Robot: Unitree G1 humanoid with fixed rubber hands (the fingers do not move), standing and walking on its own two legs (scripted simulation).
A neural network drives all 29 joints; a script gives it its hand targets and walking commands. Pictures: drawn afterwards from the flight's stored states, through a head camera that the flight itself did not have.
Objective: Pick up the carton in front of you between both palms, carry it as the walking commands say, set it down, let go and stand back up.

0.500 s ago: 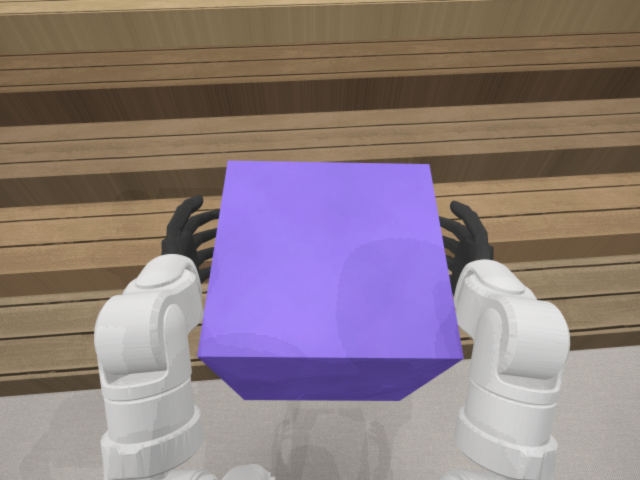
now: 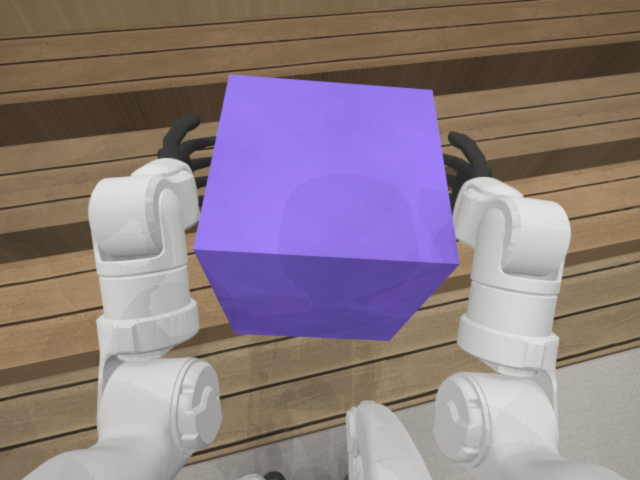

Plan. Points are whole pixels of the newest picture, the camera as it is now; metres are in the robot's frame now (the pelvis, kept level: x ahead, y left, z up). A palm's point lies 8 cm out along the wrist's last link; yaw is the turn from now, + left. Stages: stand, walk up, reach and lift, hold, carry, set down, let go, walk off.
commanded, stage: carry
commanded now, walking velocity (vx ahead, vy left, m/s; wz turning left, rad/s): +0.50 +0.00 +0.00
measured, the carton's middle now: (320, 227) +0.40 -0.02 +0.06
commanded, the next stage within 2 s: none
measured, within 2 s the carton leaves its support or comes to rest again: neither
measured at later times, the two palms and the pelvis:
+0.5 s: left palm out of the picture +0.72 +0.15 +0.24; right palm out of the picture +0.77 -0.14 +0.24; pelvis +0.36 -0.07 +0.13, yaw +3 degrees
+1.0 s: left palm out of the picture +1.08 +0.09 +0.46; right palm out of the picture +1.07 -0.20 +0.46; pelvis +0.67 -0.03 +0.26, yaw +8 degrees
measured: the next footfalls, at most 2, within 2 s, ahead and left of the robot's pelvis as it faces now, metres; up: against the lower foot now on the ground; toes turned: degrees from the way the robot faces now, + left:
right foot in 0.24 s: +0.42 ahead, -0.11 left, +0.13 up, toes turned -5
left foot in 0.66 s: +0.65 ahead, +0.04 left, +0.26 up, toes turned +7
